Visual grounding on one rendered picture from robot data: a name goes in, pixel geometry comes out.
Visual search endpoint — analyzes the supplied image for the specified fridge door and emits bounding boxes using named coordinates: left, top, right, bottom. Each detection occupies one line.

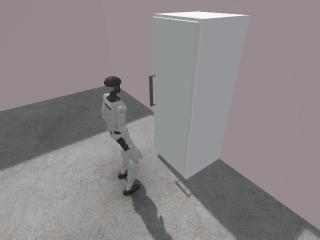
left=151, top=16, right=201, bottom=175

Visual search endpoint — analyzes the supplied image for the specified left robot foot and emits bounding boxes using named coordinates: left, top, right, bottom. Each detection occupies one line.
left=118, top=169, right=128, bottom=179

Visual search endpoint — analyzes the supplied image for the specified left robot hand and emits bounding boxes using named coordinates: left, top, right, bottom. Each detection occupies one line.
left=107, top=127, right=114, bottom=139

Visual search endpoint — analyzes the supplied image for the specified handle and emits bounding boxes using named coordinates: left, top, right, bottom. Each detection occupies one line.
left=149, top=75, right=156, bottom=107

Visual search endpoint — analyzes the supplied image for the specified right robot hand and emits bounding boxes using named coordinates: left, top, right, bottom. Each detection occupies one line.
left=131, top=148, right=143, bottom=163

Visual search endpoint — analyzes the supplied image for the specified right robot forearm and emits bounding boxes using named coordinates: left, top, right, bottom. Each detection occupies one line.
left=121, top=127, right=136, bottom=151

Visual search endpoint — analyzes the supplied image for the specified right robot upper arm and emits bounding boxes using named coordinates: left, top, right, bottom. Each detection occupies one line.
left=116, top=102, right=127, bottom=133

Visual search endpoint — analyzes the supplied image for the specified robot right shin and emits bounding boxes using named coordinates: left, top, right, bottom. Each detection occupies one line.
left=126, top=164, right=139, bottom=191

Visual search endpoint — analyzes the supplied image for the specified left robot upper arm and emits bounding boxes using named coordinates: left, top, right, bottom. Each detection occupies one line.
left=101, top=93, right=110, bottom=117

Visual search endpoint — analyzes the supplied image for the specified left robot forearm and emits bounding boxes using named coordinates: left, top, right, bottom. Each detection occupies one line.
left=102, top=115, right=112, bottom=129

